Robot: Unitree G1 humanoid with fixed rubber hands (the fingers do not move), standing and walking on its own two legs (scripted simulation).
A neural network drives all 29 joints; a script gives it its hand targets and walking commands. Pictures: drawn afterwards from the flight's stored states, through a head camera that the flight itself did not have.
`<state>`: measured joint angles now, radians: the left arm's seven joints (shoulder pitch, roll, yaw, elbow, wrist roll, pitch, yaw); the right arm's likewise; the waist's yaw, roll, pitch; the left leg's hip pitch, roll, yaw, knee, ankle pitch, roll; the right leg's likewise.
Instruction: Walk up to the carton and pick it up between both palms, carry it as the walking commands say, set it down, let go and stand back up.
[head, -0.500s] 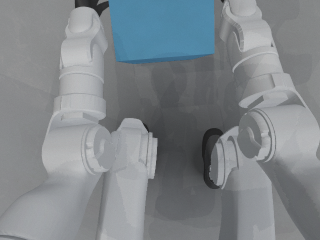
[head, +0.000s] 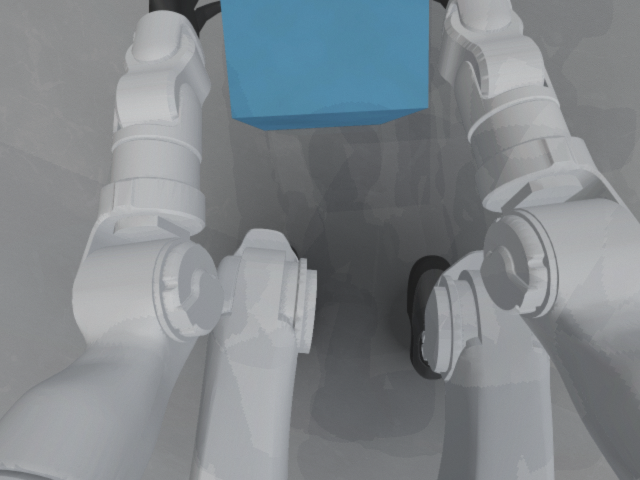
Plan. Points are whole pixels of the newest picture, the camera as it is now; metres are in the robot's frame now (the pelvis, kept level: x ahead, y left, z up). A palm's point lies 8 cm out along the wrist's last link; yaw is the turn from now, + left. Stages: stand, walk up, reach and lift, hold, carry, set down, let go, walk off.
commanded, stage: set down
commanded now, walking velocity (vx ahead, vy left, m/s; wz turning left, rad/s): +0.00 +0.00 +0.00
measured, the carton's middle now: out of the picture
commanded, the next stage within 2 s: none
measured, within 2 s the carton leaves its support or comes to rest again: rests again in 0.90 s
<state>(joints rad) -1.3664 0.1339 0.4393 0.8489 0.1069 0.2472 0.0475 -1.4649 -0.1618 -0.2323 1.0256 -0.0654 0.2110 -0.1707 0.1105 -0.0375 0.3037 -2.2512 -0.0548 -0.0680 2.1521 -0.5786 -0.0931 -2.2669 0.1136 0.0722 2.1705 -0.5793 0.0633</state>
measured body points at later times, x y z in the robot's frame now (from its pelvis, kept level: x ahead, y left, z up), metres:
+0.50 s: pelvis +0.00 +0.00 -0.01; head +0.37 +0.02 +0.25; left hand +0.53 +0.20 -0.17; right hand +0.57 -0.06 -0.19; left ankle +0.11 +0.14 -0.34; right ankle +0.11 -0.12 -0.34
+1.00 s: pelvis +0.00 +0.00 -0.01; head +0.37 +0.02 +0.24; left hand +0.53 +0.21 -0.18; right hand +0.57 -0.06 -0.19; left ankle +0.11 +0.14 -0.34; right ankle +0.11 -0.12 -0.34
